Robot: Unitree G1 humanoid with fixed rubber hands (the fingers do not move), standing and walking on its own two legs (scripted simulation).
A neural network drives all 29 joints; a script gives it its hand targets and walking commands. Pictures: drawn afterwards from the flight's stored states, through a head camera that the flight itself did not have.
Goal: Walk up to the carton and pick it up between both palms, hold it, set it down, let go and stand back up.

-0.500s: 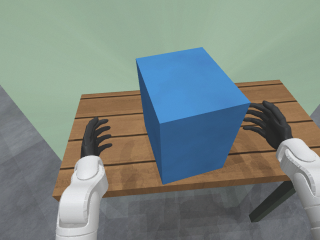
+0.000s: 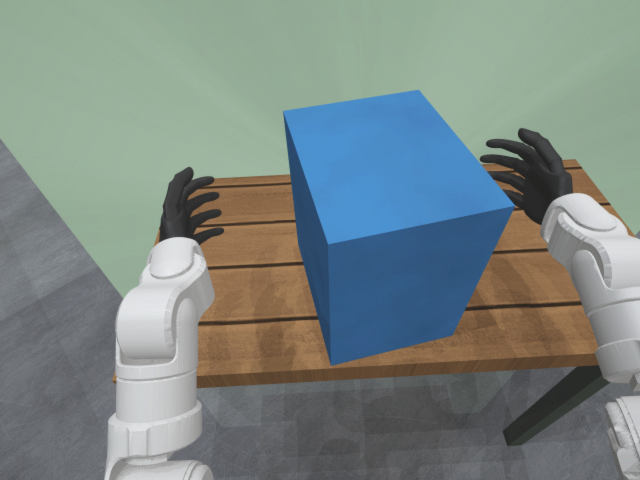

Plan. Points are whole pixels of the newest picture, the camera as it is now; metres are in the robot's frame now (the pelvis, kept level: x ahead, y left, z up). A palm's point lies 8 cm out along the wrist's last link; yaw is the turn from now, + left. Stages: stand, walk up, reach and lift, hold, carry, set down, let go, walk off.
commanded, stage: reach and lift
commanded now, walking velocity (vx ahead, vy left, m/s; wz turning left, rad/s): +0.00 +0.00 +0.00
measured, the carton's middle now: (373, 231) +0.43 -0.02 +0.06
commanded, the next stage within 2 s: none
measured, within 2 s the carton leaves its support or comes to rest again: neither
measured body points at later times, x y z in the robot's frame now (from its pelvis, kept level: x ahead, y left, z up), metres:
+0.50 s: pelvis +0.01 +0.00 +0.00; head +0.03 +0.00 +0.45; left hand +0.37 +0.21 +0.20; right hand +0.47 -0.18 +0.21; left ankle +0.02 +0.15 -0.74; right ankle +0.02 -0.12 -0.74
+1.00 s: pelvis +0.02 +0.00 +0.00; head +0.06 -0.01 +0.45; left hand +0.39 +0.21 +0.14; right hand +0.49 -0.16 +0.13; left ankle +0.02 +0.15 -0.74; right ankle +0.02 -0.12 -0.74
